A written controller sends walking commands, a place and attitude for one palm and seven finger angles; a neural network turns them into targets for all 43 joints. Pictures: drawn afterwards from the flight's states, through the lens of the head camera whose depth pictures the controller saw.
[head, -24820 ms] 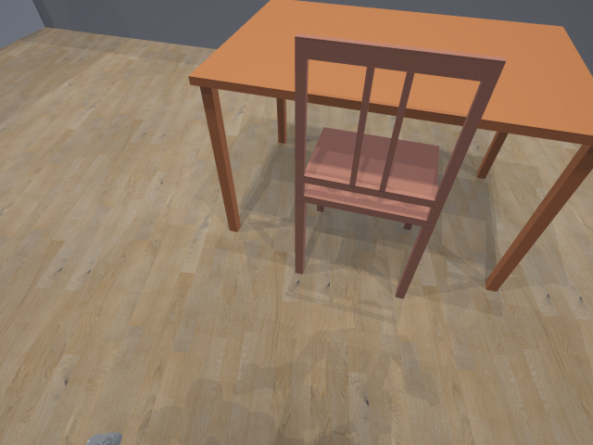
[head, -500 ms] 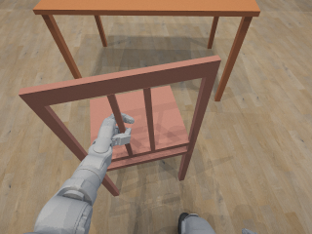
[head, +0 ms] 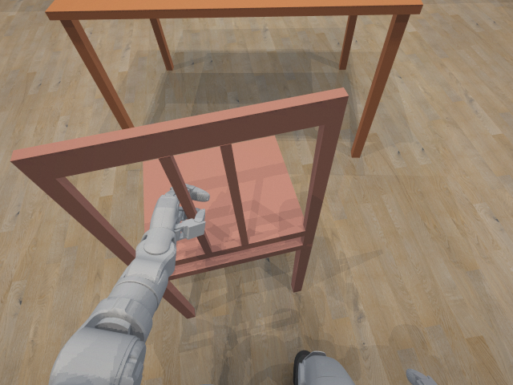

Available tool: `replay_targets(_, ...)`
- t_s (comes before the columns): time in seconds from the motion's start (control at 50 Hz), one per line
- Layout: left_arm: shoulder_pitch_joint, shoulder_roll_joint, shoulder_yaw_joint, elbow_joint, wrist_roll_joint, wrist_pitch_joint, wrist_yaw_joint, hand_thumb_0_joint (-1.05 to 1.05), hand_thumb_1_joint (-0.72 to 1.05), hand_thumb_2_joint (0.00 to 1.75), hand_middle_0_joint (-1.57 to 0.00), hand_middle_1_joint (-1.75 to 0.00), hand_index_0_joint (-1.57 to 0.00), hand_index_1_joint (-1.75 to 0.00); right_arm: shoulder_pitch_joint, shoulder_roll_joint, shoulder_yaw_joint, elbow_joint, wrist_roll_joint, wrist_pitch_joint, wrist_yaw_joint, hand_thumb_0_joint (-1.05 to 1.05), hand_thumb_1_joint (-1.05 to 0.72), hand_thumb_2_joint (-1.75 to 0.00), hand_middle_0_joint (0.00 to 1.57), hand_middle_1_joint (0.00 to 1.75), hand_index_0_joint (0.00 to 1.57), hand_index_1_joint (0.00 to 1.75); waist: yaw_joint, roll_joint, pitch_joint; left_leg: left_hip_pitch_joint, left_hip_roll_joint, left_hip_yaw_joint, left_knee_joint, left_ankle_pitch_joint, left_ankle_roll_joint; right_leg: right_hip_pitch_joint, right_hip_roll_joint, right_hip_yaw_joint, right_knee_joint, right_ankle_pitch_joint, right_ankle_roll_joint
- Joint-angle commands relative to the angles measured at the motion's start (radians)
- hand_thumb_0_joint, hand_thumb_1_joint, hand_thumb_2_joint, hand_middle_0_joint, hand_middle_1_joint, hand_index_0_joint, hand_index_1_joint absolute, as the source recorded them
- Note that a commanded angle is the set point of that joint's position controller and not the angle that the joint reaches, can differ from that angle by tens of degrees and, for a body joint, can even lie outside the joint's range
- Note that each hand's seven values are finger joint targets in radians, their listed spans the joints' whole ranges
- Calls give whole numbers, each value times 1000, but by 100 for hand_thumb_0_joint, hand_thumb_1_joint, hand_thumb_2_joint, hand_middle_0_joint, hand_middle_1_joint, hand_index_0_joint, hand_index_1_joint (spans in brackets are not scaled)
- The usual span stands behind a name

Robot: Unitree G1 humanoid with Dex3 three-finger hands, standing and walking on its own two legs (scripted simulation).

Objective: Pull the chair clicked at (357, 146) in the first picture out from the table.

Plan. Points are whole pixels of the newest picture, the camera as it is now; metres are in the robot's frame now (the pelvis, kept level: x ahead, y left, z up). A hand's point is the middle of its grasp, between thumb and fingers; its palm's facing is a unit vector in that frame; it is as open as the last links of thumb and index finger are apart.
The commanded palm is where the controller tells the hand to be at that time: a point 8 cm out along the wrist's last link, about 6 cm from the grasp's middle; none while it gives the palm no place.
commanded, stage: step backward, pulling the chair out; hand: left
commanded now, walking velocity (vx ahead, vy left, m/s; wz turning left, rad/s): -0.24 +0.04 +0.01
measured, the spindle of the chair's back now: (191, 213) +0.41 +0.14 -0.05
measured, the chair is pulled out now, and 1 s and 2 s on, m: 0.61 0.61 0.61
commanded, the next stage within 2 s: none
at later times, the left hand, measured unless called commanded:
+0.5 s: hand (197, 224) +0.38 +0.12 -0.03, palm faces -0.07 -0.97 -0.23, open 5.3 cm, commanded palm +0.38 +0.17 -0.02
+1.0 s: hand (198, 224) +0.38 +0.11 -0.03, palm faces -0.03 -0.97 -0.24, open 5.4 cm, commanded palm +0.37 +0.17 -0.02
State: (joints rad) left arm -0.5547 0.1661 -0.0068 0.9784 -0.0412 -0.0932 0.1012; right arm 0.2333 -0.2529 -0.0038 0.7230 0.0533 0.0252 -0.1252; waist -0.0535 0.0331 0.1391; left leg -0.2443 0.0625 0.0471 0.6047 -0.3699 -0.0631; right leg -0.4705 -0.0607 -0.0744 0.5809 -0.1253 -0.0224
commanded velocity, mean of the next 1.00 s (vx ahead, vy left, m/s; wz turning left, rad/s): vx -0.24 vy -0.04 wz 0.02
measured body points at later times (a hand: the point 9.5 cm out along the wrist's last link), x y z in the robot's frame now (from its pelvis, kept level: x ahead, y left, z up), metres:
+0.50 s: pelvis +0.00 +0.01 +0.00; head +0.06 -0.01 +0.45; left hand +0.37 +0.17 -0.01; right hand +0.09 -0.24 -0.13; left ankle -0.03 +0.16 -0.72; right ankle +0.11 -0.11 -0.72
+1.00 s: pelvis -0.01 +0.00 +0.00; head +0.05 -0.02 +0.44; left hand +0.37 +0.17 -0.01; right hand +0.07 -0.27 -0.14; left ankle -0.03 +0.16 -0.72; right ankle +0.11 -0.11 -0.72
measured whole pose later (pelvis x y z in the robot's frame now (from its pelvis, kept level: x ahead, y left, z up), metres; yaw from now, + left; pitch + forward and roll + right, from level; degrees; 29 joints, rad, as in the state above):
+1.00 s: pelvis -0.01 +0.00 +0.00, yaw +0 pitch +1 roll +2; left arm -0.58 0.17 0.00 1.01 -0.04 -0.08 0.11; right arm 0.22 -0.26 0.00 0.74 0.06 0.03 -0.13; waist -0.07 0.02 0.12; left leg -0.27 0.06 0.05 0.60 -0.35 -0.06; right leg -0.48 -0.07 -0.07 0.56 -0.10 -0.02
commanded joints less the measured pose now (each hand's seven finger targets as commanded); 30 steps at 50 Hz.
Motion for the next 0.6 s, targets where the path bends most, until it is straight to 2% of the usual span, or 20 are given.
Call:
replay_targets(0.0, -347, 193, 51, -190, 4, -63, 4, 0, 90, 90, -50, -145, -50, -145, 49, -119, -42, -72, 6, -32, -6, 0, -90, -90, 20, 30, 20, 30, 27, -179, -501, 50, 11, -23, 20, 24, 32, 328, -244, 215, -188, 224, -61)
replay_targets(0.04, -349, 195, 53, -188, 6, -64, 5, 0, 90, 90, -50, -145, -50, -145, 36, -113, -33, -74, 7, -31, -6, 0, -90, -90, 20, 30, 20, 30, 32, -163, -499, 45, 9, -19, -15, 4, 40, 330, -242, 197, -206, 144, -40)
replay_targets(0.06, -336, 207, 55, -177, 0, -58, 8, 0, 90, 90, -50, -145, -50, -145, 31, -125, -35, -62, 9, -28, -10, 0, -90, -90, 20, 30, 20, 30, 34, -139, -482, 53, 24, -30, -54, 33, 45, 333, -233, 188, -208, 114, -35)
replay_targets(0.08, -337, 193, 51, -186, 6, -58, 9, 0, 90, 90, -50, -145, -50, -145, 33, -124, -32, -74, 6, -27, -10, 0, -90, -90, 20, 30, 20, 30, 37, -117, -501, 66, 30, -26, -96, 83, 49, 340, -216, 169, -190, 101, -22)
replay_targets(0.12, -344, 184, 51, -206, 9, -62, 12, 0, 90, 90, -50, -145, -50, -145, 8, -122, -29, -93, 4, -24, -14, 0, -90, -90, 20, 30, 20, 30, 40, -71, -509, 65, 62, -39, -132, 199, 55, 357, -173, 131, -145, 126, 4)
replay_targets(0.18, -331, 169, 37, -225, 6, -55, 12, 0, 90, 90, -50, -145, -50, -145, -8, -129, -29, -111, 0, -14, -15, 0, -90, -90, 20, 30, 20, 30, 45, 0, -477, 37, 107, -77, -168, 268, 63, 362, -125, 111, -94, 153, 16)
replay_targets(0.24, -346, 156, 30, -237, 6, -53, 10, 0, 90, 90, -50, -145, -50, -145, -4, -127, -32, -120, -1, -9, -16, 0, -90, -90, 20, 30, 20, 30, 42, -29, -492, 30, 105, -72, -135, 276, 48, 368, -131, 122, -75, 225, -2)
replay_targets(0.28, -336, 162, 31, -233, 2, -46, 8, 0, 90, 90, -50, -145, -50, -145, 3, -136, -36, -116, -1, -7, -18, 0, -90, -90, 20, 30, 20, 30, 43, 2, -469, 29, 120, -82, -152, 300, 51, 354, -116, 113, -54, 239, -4)
replay_targets(0.34, -354, 147, 21, -225, 3, -53, 6, 0, 90, 90, -50, -145, -50, -145, 6, -127, -35, -113, -4, -8, -18, 0, -90, -90, 20, 30, 20, 30, 38, 0, -457, 16, 121, -76, -132, 300, 45, 336, -119, 117, -35, 263, -10)
replay_targets(0.36, -341, 169, 30, -217, -4, -48, 6, 0, 90, 90, -50, -145, -50, -145, 7, -138, -40, -103, -1, -9, -21, 0, -90, -90, 20, 30, 20, 30, 40, 2, -441, 13, 128, -87, -142, 299, 51, 332, -114, 117, -35, 256, -11)
replay_targets(0.38, -345, 163, 31, -215, -2, -49, 5, 0, 90, 90, -50, -145, -50, -145, 13, -133, -39, -105, -3, -10, -19, 0, -90, -90, 20, 30, 20, 30, 41, 0, -435, 10, 124, -79, -135, 287, 50, 322, -115, 121, -33, 247, -9)
replay_targets(0.44, -360, 155, 27, -202, -1, -57, 4, 0, 90, 90, -50, -145, -50, -145, 24, -126, -39, -94, -3, -15, -19, 0, -90, -90, 20, 30, 20, 30, 36, -40, -455, 21, 98, -64, -90, 236, 42, 304, -139, 148, -52, 243, -24)
replay_targets(0.48, -357, 175, 39, -194, -4, -57, 6, 0, 90, 90, -50, -145, -50, -145, 27, -130, -41, -86, -2, -19, -21, 0, -90, -90, 20, 30, 20, 30, 39, -42, -441, 23, 92, -62, -91, 212, 47, 287, -142, 154, -66, 216, -22)
replay_targets(0.54, -365, 165, 36, -187, -2, -63, 5, 0, 90, 90, -50, -145, -50, -145, 32, -118, -38, -80, 0, -22, -19, 0, -90, -90, 20, 30, 20, 30, 33, -114, -475, 42, 64, -47, -50, 178, 42, 289, -169, 167, -96, 200, -29)
replay_targets(0.58, -357, 179, 44, -176, -5, -58, 7, 0, 90, 90, -50, -145, -50, -145, 32, -128, -40, -74, 1, -24, -22, 0, -90, -90, 20, 30, 20, 30, 36, -107, -470, 46, 63, -51, -59, 184, 45, 285, -170, 165, -103, 194, -30)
